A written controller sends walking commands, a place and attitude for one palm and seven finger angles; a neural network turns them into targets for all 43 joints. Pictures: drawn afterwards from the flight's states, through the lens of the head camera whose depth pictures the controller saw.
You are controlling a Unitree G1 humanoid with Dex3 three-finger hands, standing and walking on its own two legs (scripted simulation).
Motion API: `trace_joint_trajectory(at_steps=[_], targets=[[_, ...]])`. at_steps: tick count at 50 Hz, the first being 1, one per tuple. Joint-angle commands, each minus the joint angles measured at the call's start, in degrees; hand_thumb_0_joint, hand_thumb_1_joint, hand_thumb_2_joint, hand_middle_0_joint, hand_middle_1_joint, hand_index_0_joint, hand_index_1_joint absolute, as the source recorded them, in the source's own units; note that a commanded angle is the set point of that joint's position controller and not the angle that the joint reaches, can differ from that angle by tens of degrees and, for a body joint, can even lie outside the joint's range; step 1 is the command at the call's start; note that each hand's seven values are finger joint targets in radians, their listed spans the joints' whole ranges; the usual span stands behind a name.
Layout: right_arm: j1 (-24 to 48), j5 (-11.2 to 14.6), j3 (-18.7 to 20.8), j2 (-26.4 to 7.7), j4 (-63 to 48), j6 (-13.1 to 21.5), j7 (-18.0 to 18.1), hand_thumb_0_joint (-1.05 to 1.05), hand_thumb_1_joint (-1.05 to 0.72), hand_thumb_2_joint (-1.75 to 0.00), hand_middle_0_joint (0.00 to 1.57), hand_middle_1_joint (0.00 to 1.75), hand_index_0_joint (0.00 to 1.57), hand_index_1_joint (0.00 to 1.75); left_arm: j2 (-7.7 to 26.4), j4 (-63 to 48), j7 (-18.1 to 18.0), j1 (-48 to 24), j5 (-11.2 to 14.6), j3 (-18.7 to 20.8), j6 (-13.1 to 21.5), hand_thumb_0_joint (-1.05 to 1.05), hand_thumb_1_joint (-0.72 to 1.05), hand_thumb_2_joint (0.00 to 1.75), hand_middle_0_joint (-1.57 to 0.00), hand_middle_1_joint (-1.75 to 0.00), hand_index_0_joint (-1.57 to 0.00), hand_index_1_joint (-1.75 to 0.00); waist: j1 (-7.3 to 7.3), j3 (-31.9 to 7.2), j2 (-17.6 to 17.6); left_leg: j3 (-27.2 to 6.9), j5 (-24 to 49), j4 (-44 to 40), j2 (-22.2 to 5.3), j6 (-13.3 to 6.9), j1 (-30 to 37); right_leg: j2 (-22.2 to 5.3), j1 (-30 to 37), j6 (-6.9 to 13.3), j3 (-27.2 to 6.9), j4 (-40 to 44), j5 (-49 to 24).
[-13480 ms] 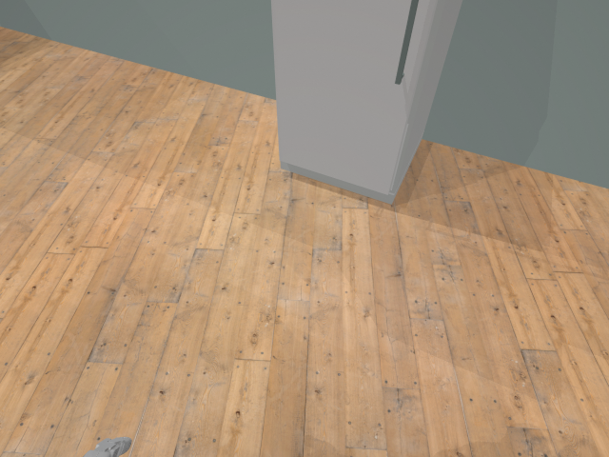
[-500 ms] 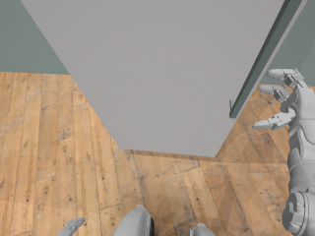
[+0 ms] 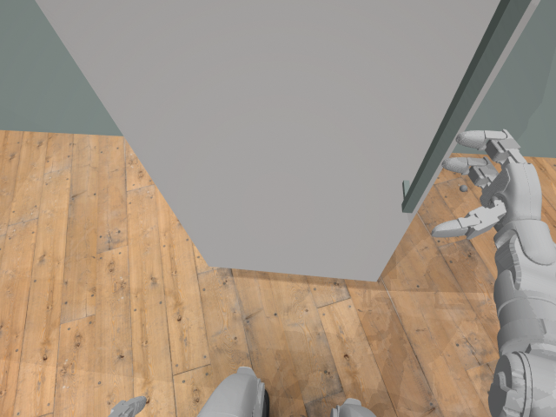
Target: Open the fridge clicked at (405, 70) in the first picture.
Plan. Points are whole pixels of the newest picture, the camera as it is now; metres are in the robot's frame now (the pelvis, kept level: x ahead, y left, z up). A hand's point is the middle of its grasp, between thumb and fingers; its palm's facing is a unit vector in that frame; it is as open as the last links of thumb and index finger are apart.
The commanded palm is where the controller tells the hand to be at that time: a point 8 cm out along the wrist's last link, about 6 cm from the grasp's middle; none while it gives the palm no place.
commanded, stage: feel for the door with the fingertips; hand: right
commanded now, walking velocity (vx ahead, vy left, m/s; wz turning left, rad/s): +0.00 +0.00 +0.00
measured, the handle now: (450, 108) +0.50 -0.15 +0.14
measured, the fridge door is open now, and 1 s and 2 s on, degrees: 0 0 0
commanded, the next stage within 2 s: slide the fingers in behind the handle in 0.46 s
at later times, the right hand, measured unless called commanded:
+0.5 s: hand (443, 175) +0.46 -0.17 +0.06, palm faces -0.04 +1.00 -0.02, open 13.9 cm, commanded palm +0.44 -0.22 +0.06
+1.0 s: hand (438, 184) +0.44 -0.16 +0.06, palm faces -0.05 +1.00 -0.02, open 14.0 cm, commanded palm +0.42 -0.21 +0.06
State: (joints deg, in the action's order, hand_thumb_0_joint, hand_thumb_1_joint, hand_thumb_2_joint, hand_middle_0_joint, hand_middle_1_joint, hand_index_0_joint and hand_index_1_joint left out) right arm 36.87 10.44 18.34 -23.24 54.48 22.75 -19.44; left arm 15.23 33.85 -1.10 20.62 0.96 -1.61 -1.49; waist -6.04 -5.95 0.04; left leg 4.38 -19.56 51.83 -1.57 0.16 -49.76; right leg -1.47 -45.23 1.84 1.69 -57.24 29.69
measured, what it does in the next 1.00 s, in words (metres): stands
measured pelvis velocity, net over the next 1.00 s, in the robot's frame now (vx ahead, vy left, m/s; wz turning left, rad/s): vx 0.00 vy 0.01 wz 0.00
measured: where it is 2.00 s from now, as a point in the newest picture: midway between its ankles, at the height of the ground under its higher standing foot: outside the picture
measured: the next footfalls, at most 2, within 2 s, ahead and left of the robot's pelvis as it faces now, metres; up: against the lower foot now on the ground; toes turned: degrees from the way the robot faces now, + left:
none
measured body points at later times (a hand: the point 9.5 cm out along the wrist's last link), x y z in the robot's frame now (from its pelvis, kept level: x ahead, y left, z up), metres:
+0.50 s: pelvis +0.00 +0.01 +0.00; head +0.11 +0.00 +0.43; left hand +0.04 +0.27 -0.12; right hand +0.46 -0.22 +0.06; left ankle +0.05 +0.13 -0.68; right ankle -0.02 -0.09 -0.68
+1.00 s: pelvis +0.00 +0.01 +0.00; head +0.10 +0.00 +0.44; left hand +0.04 +0.27 -0.11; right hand +0.44 -0.21 +0.07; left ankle +0.05 +0.13 -0.68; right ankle -0.02 -0.09 -0.68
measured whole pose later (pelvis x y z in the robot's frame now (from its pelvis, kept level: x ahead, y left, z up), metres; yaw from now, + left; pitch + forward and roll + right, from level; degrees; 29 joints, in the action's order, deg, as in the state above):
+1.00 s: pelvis +0.00 +0.01 +0.00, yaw +0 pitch +17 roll +1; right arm 36.9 8.6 17.3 -20.5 54.0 24.3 -14.5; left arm 15.1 33.2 -0.4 21.3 0.7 -1.3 -1.5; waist -6.4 -5.9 0.5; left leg 3.8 -19.2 52.2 -1.2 -0.6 -50.4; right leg -1.7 -45.0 1.1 2.2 -56.4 28.9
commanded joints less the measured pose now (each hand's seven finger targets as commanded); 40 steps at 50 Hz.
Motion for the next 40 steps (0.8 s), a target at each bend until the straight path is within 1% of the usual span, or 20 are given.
trace_joint_trajectory(at_steps=[1, 3, 4, 6, 7, 8, 9, 12, 14, 16, 17, 18, 21, 23, 24, 27, 28, 34, 37, 40], targets=[[22.0, 0.3, 1.7, -11.4, -12.4, 3.5, 2.3, 0.0, 0.5, -0.3, 0.3, 1.2, 0.3, 1.2, 9.5, -5.0, -0.6, 6.0, 0.0, 3.5, 1.4, 0.0, 0.9, 0.9, -0.2, -0.3, -0.2, -0.3, 0.05, -22.4, 6.6, -1.7, 14.2, -2.7, 2.5, -1.9, 16.4, 1.1, 8.9, -1.8, -3.6, 9.1, -24.3], [21.6, -0.5, 1.9, -11.4, -13.6, 3.8, 3.4, 0.0, 0.5, -0.3, 0.3, 1.2, 0.3, 1.2, 9.2, -5.1, -0.3, 6.1, -0.1, 3.7, 1.3, 0.0, 0.9, 0.9, -0.2, -0.3, -0.2, -0.3, 0.47, -24.5, 5.0, -1.7, 15.7, -2.2, 2.6, -1.7, 17.5, 0.8, 9.9, -2.0, -3.9, 8.8, -26.6], [20.4, -0.5, 1.0, -9.8, -13.3, 3.7, 3.8, 0.0, 0.5, -0.3, 0.3, 1.2, 0.3, 1.2, 9.0, -5.4, -0.1, 5.8, -0.1, 3.7, 1.3, 0.0, 0.9, 0.9, -0.2, -0.3, -0.2, -0.3, 0.39, -24.2, 5.6, -1.9, 15.3, -2.5, 2.6, -1.6, 17.1, 0.9, 9.8, -2.0, -3.5, 8.8, -25.8], [21.4, -0.5, 1.2, -10.1, -13.3, 3.9, 4.6, 0.0, 0.5, -0.3, 0.3, 1.2, 0.3, 1.2, 9.1, -5.4, -0.1, 5.9, -0.1, 3.6, 1.3, 0.0, 0.9, 0.9, -0.2, -0.3, -0.2, -0.3, 0.12, -22.5, 3.7, -1.7, 15.2, -2.5, 2.6, -1.8, 17.7, 0.9, 8.3, -1.8, -3.7, 8.9, -24.7], [22.8, -0.9, 0.3, -9.3, -14.4, 4.2, 4.9, 0.0, 0.5, -0.3, 0.3, 1.2, 0.3, 1.2, 9.0, -5.4, 0.0, 5.6, -0.1, 3.6, 1.4, 0.0, 0.9, 0.9, -0.2, -0.3, -0.2, -0.3, -0.02, -23.4, 5.1, -1.8, 15.0, -2.3, 2.5, -1.7, 17.2, 0.9, 9.1, -2.0, -3.6, 9.0, -24.7], [22.8, -0.9, 0.7, -9.4, -14.9, 4.3, 5.4, 0.0, 0.5, -0.3, 0.3, 1.2, 0.3, 1.2, 8.9, -5.4, 0.0, 5.7, -0.2, 3.7, 1.4, 0.0, 0.9, 0.9, -0.2, -0.3, -0.2, -0.3, 0.26, -24.7, 5.6, -2.0, 15.5, -2.3, 2.5, -1.7, 17.9, 1.0, 9.5, -2.0, -3.5, 8.9, -25.1], [21.3, -1.2, 2.5, -11.4, -13.7, 4.3, 5.8, 0.0, 0.5, -0.3, 0.3, 1.2, 0.3, 1.2, 9.1, -5.2, -0.1, 5.9, -0.2, 3.8, 1.4, 0.0, 0.9, 0.9, -0.2, -0.3, -0.2, -0.3, 0.61, -24.4, 3.8, -2.2, 15.7, -2.3, 2.5, -1.7, 18.5, 0.9, 8.7, -1.9, -3.4, 8.8, -24.6], [24.7, -1.8, 1.0, -10.3, -12.9, 4.5, 6.2, 0.0, 0.5, -0.3, 0.3, 1.2, 0.3, 1.2, 8.9, -4.8, -0.2, 5.8, -0.2, 3.4, 1.4, 0.0, 0.9, 0.9, -0.2, -0.3, -0.2, -0.3, -0.45, -22.6, 5.1, -2.2, 15.0, -2.3, 2.4, -1.6, 17.1, 1.0, 8.1, -1.8, -3.4, 8.8, -23.3], [25.8, -1.9, 0.5, -9.6, -10.5, 4.5, 6.1, 0.0, 0.5, -0.3, 0.3, 1.2, 0.3, 1.2, 9.0, -4.3, -0.3, 5.9, -0.2, 3.4, 1.5, 0.0, 0.9, 0.9, -0.2, -0.3, -0.2, -0.3, -1.13, -21.3, 2.9, -2.4, 13.9, -2.7, 2.4, -1.5, 17.0, 1.1, 6.7, -1.5, -3.2, 8.8, -20.8], [27.0, -1.9, 1.6, -11.5, -10.7, 5.0, 5.8, 0.0, 0.5, -0.3, 0.3, 1.2, 0.3, 1.2, 9.3, -4.4, -0.5, 6.3, -0.3, 3.4, 1.6, 0.0, 0.9, 0.9, -0.2, -0.3, -0.2, -0.3, -0.91, -23.1, 3.4, -2.5, 14.5, -2.2, 2.4, -1.7, 17.9, 1.2, 6.6, -1.4, -3.3, 8.4, -21.3], [28.8, -2.1, 0.5, -10.4, -10.9, 5.2, 5.5, 0.0, 0.5, -0.3, 0.3, 1.2, 0.3, 1.2, 9.0, -4.0, -0.5, 6.3, -0.3, 3.4, 1.7, 0.0, 0.9, 0.9, -0.2, -0.3, -0.2, -0.3, -1.33, -24.5, 5.1, -2.7, 14.7, -2.1, 2.3, -1.5, 17.1, 1.2, 8.0, -1.6, -3.4, 8.2, -22.0], [27.5, -2.0, 0.9, -10.3, -9.7, 5.2, 5.4, 0.0, 0.5, -0.3, 0.3, 1.2, 0.3, 1.2, 9.0, -4.0, -0.5, 6.5, -0.3, 3.4, 1.7, 0.0, 0.9, 0.9, -0.2, -0.3, -0.2, -0.3, -0.74, -24.7, 5.2, -2.6, 14.7, -2.0, 2.4, -1.6, 17.2, 1.2, 7.9, -1.7, -3.4, 8.1, -22.1], [28.2, -1.6, 1.2, -10.7, -6.1, 4.8, 4.9, 0.0, 0.5, -0.3, 0.3, 1.2, 0.3, 1.2, 9.3, -3.5, -0.5, 7.0, -0.4, 3.3, 1.7, 0.0, 0.9, 0.9, -0.2, -0.3, -0.2, -0.3, -1.68, -22.2, 2.0, -2.5, 14.1, -2.3, 2.5, -1.6, 17.0, 1.3, 5.3, -1.2, -3.4, 7.8, -20.4], [30.6, -2.0, 0.8, -10.8, -4.8, 4.6, 4.7, 0.0, 0.5, -0.3, 0.3, 1.2, 0.3, 1.2, 9.3, -3.3, -0.6, 7.1, -0.4, 3.1, 1.6, 0.0, 0.9, 0.9, -0.2, -0.3, -0.2, -0.3, -1.99, -22.0, 3.0, -2.9, 13.4, -2.4, 2.3, -1.4, 16.9, 1.5, 3.9, -1.0, -3.0, 7.9, -18.5], [30.7, -2.0, 2.3, -12.4, -4.8, 4.7, 4.7, 0.0, 0.5, -0.3, 0.3, 1.2, 0.3, 1.2, 9.5, -3.3, -0.6, 7.5, -0.4, 3.3, 1.6, 0.0, 0.9, 0.9, -0.2, -0.3, -0.2, -0.3, -1.77, -22.8, 2.1, -3.1, 13.4, -2.5, 2.2, -1.3, 17.8, 1.5, 3.5, -0.9, -3.0, 7.8, -18.2], [32.8, -2.1, 1.3, -11.8, -6.1, 5.1, 4.1, 0.0, 0.5, -0.3, 0.3, 1.2, 0.3, 1.2, 9.3, -3.1, -0.6, 8.1, -0.5, 3.3, 1.5, 0.0, 0.9, 0.9, -0.2, -0.3, -0.2, -0.3, -2.18, -25.7, 4.6, -3.1, 14.9, -2.0, 2.2, -1.3, 17.2, 1.6, 5.6, -1.0, -3.2, 7.2, -20.7], [32.5, -2.0, 2.0, -12.6, -5.6, 5.0, 4.1, 0.0, 0.5, -0.3, 0.3, 1.2, 0.3, 1.2, 9.4, -2.8, -0.7, 8.2, -0.5, 3.5, 1.4, 0.0, 0.9, 0.9, -0.2, -0.3, -0.2, -0.3, -2.27, -25.5, 3.6, -3.2, 15.1, -2.2, 2.3, -1.2, 17.6, 1.5, 5.3, -0.9, -3.1, 7.1, -20.5], [29.9, -1.5, 2.2, -13.0, -5.6, 4.6, 3.2, 0.0, 0.5, -0.3, 0.3, 1.2, 0.3, 1.2, 9.5, -3.6, -0.7, 7.8, -0.3, 3.3, 1.2, 0.0, 0.9, 0.9, -0.2, -0.3, -0.2, -0.3, -1.83, -24.3, 3.2, -3.6, 14.1, -3.0, 2.3, -1.2, 19.2, 1.7, 3.1, -0.6, -2.3, 7.8, -17.8], [27.5, -1.3, 2.1, -12.4, -8.7, 5.2, 3.2, 0.0, 0.5, -0.3, 0.3, 1.2, 0.3, 1.2, 9.3, -4.5, -0.4, 7.7, -0.3, 3.4, 1.2, 0.0, 0.9, 0.9, -0.2, -0.3, -0.2, -0.3, -0.46, -26.6, 6.1, -3.3, 15.3, -2.6, 2.5, -1.6, 19.5, 1.7, 6.1, -0.9, -2.6, 8.2, -20.5], [24.8, -0.8, 2.2, -11.9, -9.5, 4.8, 3.7, 0.0, 0.5, -0.3, 0.3, 1.2, 0.3, 1.2, 9.3, -4.9, -0.2, 7.2, -0.1, 3.5, 1.0, 0.0, 0.9, 0.9, -0.2, -0.3, -0.2, -0.3, -0.53, -24.7, 3.4, -3.4, 15.4, -3.5, 2.5, -1.3, 20.8, 1.7, 4.4, -0.7, -2.0, 8.7, -19.3]])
